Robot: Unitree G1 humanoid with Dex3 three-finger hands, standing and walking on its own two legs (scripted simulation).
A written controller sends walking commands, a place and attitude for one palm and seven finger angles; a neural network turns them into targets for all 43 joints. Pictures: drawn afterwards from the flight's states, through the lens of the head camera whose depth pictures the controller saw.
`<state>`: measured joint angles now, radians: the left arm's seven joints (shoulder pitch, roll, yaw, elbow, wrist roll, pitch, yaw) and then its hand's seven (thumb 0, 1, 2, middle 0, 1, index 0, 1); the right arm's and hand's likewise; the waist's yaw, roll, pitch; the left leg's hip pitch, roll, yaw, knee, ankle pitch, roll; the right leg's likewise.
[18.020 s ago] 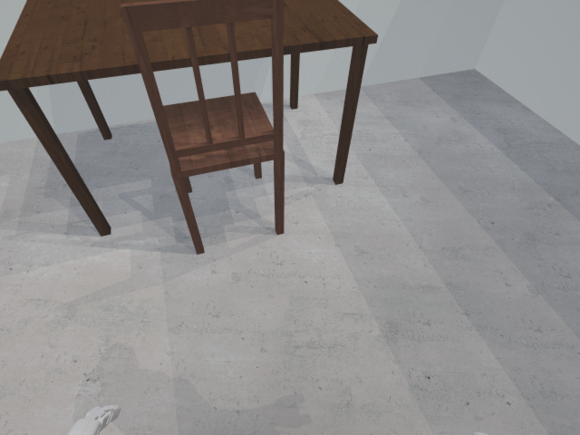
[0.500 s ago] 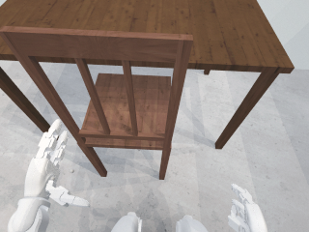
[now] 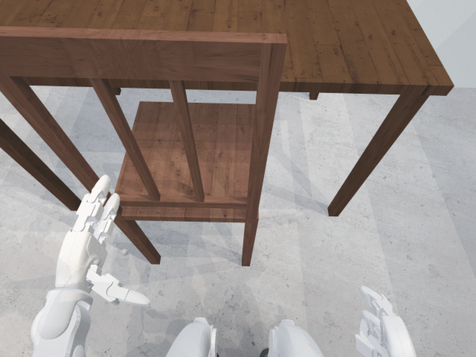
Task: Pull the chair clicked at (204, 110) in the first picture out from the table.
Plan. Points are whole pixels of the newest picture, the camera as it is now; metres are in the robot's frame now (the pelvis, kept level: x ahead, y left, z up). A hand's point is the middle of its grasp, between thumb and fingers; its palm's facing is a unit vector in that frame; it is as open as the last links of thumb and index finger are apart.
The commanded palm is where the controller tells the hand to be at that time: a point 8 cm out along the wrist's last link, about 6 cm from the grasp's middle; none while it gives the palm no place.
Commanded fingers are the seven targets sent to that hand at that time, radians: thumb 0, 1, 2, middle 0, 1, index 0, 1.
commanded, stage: aim the fingers beside a spindle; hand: left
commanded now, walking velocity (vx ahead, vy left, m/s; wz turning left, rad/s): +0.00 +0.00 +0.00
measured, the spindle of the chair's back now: (134, 153) +0.45 +0.21 +0.03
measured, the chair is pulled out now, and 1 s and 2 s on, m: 0.00 0.00 0.00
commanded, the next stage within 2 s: none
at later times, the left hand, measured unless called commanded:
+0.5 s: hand (131, 246) +0.29 +0.18 +0.01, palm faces +0.00 -1.00 -0.04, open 16.9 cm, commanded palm +0.27 +0.24 +0.01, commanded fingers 0.00 -0.50 0.30 -0.06 -0.08 -0.06 -0.08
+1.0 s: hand (139, 239) +0.30 +0.17 +0.01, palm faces +0.00 -1.00 -0.06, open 16.9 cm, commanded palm +0.28 +0.24 +0.00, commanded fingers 0.00 -0.50 0.30 -0.06 -0.08 -0.06 -0.08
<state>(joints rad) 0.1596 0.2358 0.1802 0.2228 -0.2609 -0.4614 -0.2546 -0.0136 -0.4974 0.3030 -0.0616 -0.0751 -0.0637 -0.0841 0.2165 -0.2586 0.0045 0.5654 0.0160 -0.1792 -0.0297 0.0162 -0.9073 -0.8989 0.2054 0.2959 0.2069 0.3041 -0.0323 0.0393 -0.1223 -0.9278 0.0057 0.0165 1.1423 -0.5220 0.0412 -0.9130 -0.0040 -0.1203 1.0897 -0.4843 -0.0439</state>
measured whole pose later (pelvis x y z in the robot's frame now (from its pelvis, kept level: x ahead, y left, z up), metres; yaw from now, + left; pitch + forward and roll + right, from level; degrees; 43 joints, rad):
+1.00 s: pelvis -0.01 +0.01 -0.02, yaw -1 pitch +21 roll -2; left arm 0.03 0.21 0.15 0.27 -0.20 -0.50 -0.15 -0.01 -0.50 0.30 -0.06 -0.08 -0.07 -0.08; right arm 0.20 -0.25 0.00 0.56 0.00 -0.09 0.00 0.02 -0.91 -0.90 0.20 0.30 0.21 0.30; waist -0.03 0.04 -0.14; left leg -1.06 0.01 0.03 1.25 -0.55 0.05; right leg -1.05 -0.01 -0.10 1.20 -0.51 -0.04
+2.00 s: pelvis -0.01 +0.00 -0.02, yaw +0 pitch +21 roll -2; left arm 0.07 0.22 0.15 0.26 -0.23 -0.52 -0.19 -0.01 -0.50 0.30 -0.06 -0.08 -0.07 -0.08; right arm 0.20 -0.26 0.00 0.56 0.01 -0.12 -0.01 0.01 -0.91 -0.90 0.20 0.30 0.21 0.30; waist -0.03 0.04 -0.15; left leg -1.06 0.00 0.02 1.25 -0.55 0.05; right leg -1.04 -0.01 -0.12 1.19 -0.51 -0.04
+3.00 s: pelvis +0.00 +0.00 -0.02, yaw -1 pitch +22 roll -2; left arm 0.01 0.23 0.17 0.31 -0.21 -0.51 -0.16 -0.01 -0.50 0.30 -0.07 -0.08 -0.07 -0.08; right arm 0.21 -0.25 0.01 0.56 0.01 -0.09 0.00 0.01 -0.91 -0.90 0.20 0.30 0.21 0.30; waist -0.03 0.04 -0.16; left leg -1.07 0.00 0.02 1.25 -0.56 0.05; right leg -1.05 -0.01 -0.11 1.19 -0.52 -0.04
